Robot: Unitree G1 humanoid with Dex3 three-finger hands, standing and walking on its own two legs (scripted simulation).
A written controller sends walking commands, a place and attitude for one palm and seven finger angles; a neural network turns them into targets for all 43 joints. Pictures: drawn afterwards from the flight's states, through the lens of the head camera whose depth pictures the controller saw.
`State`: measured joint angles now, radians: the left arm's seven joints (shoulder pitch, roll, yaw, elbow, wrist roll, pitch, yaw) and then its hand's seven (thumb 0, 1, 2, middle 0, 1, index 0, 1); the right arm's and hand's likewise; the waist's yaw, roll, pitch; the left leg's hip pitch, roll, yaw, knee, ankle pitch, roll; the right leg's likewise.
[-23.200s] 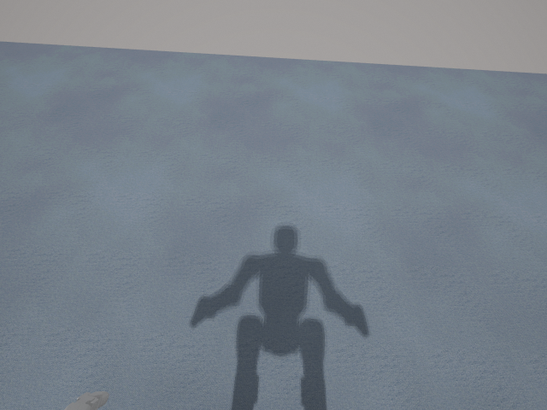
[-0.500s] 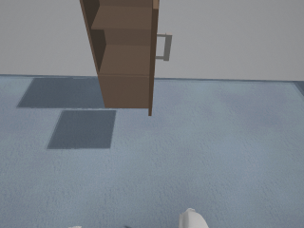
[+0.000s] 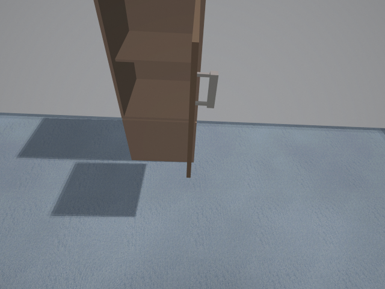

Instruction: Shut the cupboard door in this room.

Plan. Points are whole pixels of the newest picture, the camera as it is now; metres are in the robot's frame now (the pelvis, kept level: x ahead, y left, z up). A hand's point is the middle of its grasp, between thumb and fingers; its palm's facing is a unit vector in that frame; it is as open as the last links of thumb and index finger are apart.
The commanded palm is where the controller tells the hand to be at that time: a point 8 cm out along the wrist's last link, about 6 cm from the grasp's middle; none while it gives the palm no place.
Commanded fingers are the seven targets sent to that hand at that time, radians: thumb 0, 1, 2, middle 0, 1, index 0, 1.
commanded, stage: stand and wait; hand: left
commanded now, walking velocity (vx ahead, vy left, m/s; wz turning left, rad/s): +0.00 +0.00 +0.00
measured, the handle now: (205, 90) +0.67 +0.00 +0.05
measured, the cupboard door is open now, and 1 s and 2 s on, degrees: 89 89 89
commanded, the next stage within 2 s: look at it before walking up in 0.42 s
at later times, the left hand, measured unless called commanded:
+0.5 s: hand out of the picture +0.00 +0.16 -0.17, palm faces +0.02 -0.99 -0.14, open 7.4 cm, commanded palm none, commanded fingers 0.00 0.90 0.90 -0.20 -0.30 -0.20 -0.30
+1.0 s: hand out of the picture +0.05 +0.17 -0.17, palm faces +0.00 -0.98 -0.18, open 7.3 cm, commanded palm none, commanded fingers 0.00 0.90 0.90 -0.20 -0.30 -0.20 -0.30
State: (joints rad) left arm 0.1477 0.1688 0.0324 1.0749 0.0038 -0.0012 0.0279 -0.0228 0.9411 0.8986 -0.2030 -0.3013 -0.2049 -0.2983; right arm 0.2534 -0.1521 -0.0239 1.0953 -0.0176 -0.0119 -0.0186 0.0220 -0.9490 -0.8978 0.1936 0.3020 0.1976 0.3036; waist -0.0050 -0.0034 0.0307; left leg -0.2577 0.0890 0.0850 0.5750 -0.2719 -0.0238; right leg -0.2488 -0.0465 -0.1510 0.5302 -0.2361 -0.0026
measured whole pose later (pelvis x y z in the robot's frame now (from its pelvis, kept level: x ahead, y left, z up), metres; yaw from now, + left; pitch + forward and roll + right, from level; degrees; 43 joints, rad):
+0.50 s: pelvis +0.04 +0.01 +0.01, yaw -2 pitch -1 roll +0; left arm 0.32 0.11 -0.02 1.19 0.01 -0.02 0.04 0.01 0.91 0.90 -0.20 -0.30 -0.20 -0.30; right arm 0.27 -0.12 0.00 1.16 0.00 -0.01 -0.02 0.01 -0.93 -0.90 0.20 0.30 0.20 0.30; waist 0.01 -0.01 0.05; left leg -0.12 0.05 0.13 0.38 -0.25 -0.01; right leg -0.15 -0.07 -0.11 0.39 -0.22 0.02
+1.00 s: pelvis +0.05 +0.01 +0.01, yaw -2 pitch -1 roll +0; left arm 0.28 0.13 0.00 1.15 0.01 -0.02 0.05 0.01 0.92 0.90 -0.20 -0.30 -0.20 -0.30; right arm 0.30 -0.09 -0.01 1.17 0.00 -0.02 -0.03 0.01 -0.92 -0.90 0.20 0.30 0.20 0.30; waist 0.00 -0.01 0.04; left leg -0.11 0.05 0.14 0.40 -0.27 -0.01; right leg -0.15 -0.07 -0.11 0.42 -0.25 0.02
